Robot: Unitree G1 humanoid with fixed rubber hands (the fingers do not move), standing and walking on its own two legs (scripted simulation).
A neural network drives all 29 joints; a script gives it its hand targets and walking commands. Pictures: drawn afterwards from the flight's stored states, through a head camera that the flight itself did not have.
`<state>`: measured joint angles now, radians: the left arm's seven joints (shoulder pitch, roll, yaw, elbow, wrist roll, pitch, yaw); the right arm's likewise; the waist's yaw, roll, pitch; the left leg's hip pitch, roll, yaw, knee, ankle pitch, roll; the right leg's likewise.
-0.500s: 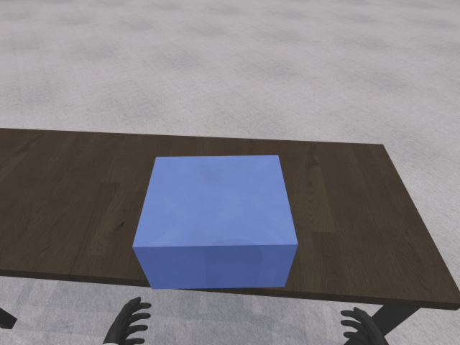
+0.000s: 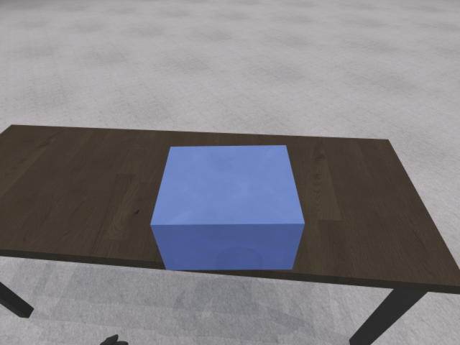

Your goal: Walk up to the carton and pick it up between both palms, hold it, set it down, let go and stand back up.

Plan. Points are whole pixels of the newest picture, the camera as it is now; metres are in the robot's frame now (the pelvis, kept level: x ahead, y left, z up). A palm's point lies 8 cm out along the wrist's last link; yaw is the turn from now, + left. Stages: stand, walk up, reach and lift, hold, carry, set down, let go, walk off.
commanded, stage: stand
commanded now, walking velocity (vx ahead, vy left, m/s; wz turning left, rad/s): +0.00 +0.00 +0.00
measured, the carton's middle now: (228, 205) +0.47 +0.03 -0.05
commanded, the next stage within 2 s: none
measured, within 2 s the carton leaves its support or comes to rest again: neither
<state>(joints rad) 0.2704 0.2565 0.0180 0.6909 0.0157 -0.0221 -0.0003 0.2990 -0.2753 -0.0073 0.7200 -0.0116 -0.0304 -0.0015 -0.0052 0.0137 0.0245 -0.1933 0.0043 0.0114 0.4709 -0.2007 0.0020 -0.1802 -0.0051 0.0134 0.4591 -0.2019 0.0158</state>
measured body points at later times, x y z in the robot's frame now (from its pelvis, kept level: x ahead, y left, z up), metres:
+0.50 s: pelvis -0.04 -0.01 -0.01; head -0.05 -0.02 +0.44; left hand +0.03 +0.26 -0.11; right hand +0.05 -0.28 -0.12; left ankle +0.04 +0.11 -0.73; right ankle +0.03 -0.13 -0.73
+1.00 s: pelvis -0.06 -0.03 -0.01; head -0.08 -0.03 +0.44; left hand +0.04 +0.24 -0.11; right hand +0.01 -0.30 -0.13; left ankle +0.03 +0.11 -0.73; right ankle +0.03 -0.13 -0.73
